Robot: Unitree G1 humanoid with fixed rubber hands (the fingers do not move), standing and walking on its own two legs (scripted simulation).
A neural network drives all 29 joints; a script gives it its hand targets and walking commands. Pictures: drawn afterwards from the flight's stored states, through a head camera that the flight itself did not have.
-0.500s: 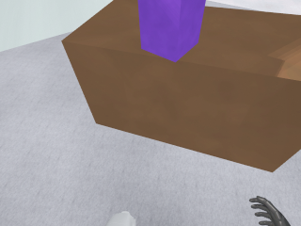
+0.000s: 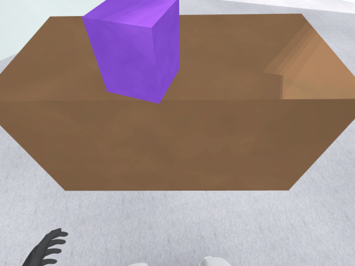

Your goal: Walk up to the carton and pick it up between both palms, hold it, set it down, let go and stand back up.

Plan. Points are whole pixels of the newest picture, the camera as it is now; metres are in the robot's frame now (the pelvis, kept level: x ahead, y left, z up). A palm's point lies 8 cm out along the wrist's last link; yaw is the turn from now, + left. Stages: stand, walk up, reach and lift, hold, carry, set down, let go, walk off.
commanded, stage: walk up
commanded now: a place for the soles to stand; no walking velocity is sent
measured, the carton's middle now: (140, 48) +0.74 +0.10 +0.10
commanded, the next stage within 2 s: none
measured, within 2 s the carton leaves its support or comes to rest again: neither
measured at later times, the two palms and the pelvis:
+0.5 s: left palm (7, 211) +0.28 +0.43 -0.07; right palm (262, 235) +0.19 -0.20 -0.07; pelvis +0.15 +0.11 +0.00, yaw -7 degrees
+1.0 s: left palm (46, 168) +0.40 +0.37 -0.07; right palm (262, 207) +0.26 -0.22 -0.07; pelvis +0.22 +0.11 +0.02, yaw -8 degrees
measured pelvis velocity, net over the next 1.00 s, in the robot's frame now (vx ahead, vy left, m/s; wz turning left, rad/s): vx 0.22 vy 0.11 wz -0.15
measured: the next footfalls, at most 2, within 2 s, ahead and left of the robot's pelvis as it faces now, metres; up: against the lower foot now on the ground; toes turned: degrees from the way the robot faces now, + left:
left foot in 0.26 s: +0.22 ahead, +0.24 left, +0.00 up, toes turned +0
right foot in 0.58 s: +0.26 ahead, -0.03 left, +0.00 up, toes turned -6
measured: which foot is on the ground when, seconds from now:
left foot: up 0.00-0.24, down 0.26-1.00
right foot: down 0.00-0.26, up 0.28-0.56, down 0.58-1.00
